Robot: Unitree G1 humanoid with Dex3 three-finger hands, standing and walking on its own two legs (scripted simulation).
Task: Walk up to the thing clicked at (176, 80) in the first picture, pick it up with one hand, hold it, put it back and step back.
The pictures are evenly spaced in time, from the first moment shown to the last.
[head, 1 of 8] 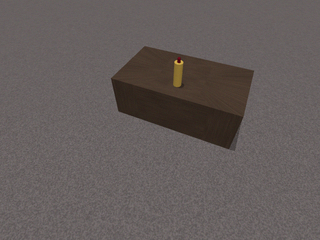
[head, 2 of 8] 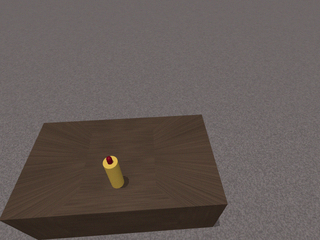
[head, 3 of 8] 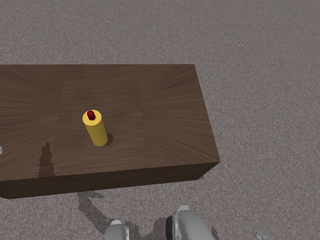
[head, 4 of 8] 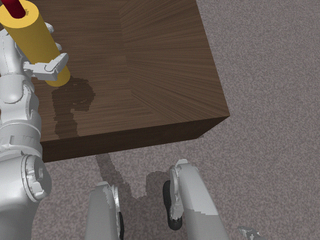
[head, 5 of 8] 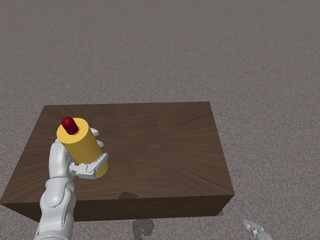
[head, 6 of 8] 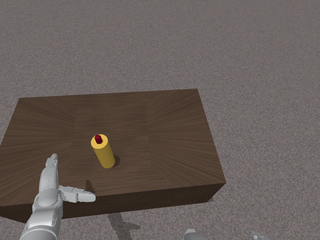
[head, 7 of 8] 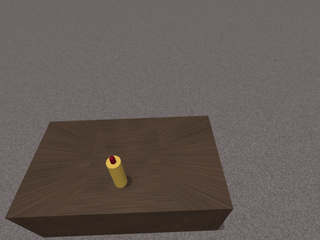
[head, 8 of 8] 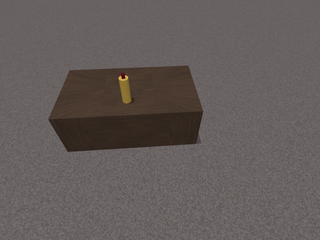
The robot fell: no
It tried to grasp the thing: yes
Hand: left
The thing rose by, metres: 0.35
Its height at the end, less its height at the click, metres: +0.00
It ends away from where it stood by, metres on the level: 0.01
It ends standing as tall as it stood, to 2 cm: yes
